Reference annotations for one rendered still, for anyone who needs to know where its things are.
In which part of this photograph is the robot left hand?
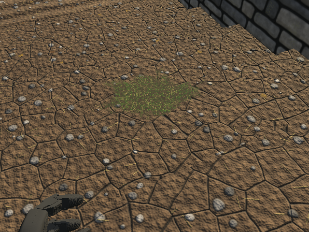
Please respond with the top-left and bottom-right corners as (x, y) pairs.
(18, 193), (91, 232)

